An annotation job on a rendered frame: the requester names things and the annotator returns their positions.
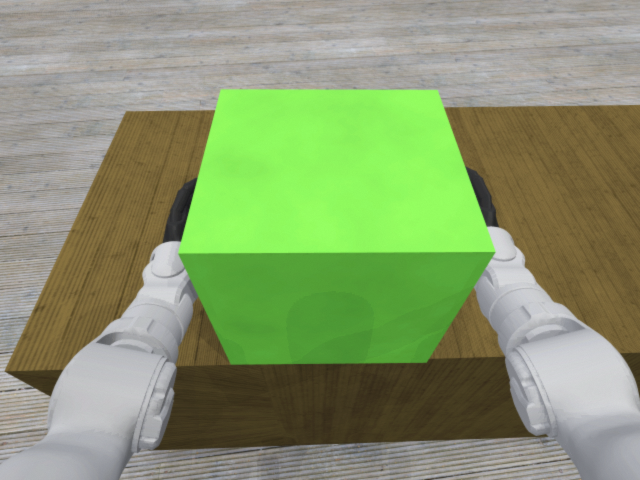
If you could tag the robot right forearm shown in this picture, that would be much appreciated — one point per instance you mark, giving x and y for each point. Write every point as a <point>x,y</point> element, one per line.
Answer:
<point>518,309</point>

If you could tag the robot left upper arm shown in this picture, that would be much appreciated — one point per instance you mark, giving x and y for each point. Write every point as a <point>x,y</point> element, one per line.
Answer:
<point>114,402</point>

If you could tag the pedestal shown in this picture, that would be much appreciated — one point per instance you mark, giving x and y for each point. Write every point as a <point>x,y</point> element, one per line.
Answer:
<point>565,183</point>

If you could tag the robot left hand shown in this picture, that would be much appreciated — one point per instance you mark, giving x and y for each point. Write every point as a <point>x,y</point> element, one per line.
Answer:
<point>179,212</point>

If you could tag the robot left forearm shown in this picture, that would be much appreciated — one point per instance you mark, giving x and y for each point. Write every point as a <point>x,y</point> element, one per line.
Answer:
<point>157,319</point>

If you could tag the robot right hand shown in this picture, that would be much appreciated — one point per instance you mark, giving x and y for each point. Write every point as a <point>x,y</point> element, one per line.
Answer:
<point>484,198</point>

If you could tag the robot right upper arm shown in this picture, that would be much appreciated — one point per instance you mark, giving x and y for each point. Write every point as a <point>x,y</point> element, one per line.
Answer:
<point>571,387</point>

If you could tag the carton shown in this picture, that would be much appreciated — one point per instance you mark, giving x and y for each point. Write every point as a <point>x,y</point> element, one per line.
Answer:
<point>332,226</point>

